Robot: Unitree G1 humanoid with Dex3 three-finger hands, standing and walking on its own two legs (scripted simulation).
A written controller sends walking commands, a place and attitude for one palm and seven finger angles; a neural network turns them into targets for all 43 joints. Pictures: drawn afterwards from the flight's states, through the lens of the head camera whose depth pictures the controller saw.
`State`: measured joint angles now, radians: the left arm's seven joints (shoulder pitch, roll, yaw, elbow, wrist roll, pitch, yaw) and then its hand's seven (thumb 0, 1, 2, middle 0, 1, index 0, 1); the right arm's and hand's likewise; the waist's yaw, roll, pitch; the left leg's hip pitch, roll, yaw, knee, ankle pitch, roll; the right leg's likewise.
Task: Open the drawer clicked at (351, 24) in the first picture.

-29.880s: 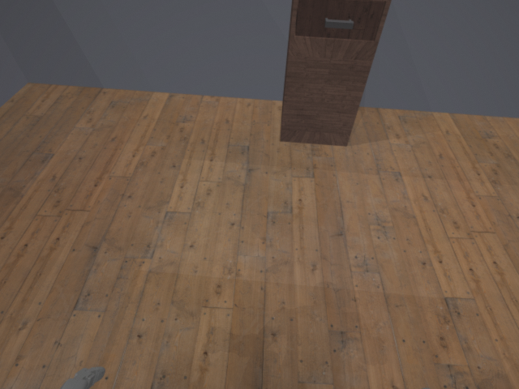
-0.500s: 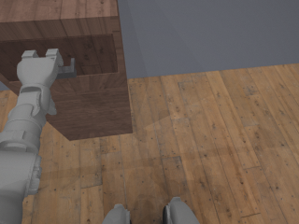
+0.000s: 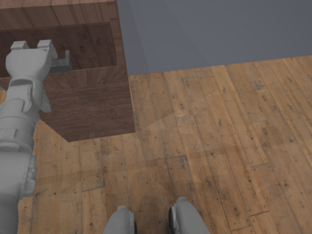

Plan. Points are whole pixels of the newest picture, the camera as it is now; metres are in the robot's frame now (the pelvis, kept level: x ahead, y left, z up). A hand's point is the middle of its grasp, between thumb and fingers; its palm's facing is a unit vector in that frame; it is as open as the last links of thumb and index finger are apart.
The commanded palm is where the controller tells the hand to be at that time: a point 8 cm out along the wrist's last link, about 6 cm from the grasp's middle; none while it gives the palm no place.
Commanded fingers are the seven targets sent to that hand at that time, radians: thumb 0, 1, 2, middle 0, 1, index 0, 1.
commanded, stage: lift the fingers back up to retry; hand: left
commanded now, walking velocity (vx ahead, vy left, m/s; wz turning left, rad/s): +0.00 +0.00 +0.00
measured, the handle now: (48, 61) +0.58 +0.27 +0.02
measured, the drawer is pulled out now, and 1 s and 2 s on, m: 0.00 0.00 0.00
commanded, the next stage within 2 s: re-aim the fingers above the handle in 0.86 s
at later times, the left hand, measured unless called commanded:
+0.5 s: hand (38, 73) +0.51 +0.27 +0.05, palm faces -0.08 -0.01 -1.00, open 13.8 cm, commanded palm +0.50 +0.26 +0.11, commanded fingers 0.00 -0.50 0.30 -0.30 -1.20 -0.30 -1.20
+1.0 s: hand (38, 70) +0.50 +0.26 +0.07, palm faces -0.08 -0.03 -1.00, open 13.8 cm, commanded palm +0.48 +0.26 +0.14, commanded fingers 0.00 -0.50 0.30 -0.30 -1.20 -0.30 -1.20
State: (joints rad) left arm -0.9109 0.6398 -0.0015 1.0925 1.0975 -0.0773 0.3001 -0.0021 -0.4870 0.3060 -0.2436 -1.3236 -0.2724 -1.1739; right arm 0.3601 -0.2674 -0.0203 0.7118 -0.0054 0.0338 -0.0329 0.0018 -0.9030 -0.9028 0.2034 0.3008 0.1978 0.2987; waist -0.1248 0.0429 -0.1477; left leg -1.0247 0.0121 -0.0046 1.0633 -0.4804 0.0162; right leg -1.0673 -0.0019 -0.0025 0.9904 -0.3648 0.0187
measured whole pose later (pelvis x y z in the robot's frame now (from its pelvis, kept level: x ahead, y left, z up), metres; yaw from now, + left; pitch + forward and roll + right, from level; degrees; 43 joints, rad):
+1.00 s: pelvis +0.05 +0.00 +0.05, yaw +0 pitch +19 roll -2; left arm -0.68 0.53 0.03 0.89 1.08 -0.13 0.24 0.00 -0.49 0.31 -0.32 -1.20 -0.32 -1.20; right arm 0.31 -0.25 -0.05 0.69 -0.01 0.09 -0.02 0.00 -0.90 -0.90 0.20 0.30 0.20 0.30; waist -0.07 0.04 -0.13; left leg -0.66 0.01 0.00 0.77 -0.43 0.02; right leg -0.70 0.00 0.00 0.71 -0.33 0.02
